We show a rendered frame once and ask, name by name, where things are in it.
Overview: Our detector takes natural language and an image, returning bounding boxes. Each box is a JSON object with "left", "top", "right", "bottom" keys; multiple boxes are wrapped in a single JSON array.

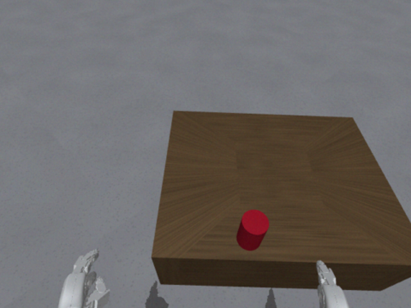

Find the can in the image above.
[{"left": 236, "top": 210, "right": 269, "bottom": 251}]

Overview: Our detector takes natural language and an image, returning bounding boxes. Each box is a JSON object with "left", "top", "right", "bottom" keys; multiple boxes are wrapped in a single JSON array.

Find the right robot hand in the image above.
[{"left": 316, "top": 260, "right": 349, "bottom": 308}]

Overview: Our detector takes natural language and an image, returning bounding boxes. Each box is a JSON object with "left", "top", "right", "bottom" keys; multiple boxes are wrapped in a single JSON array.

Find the left robot hand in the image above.
[{"left": 58, "top": 249, "right": 110, "bottom": 308}]

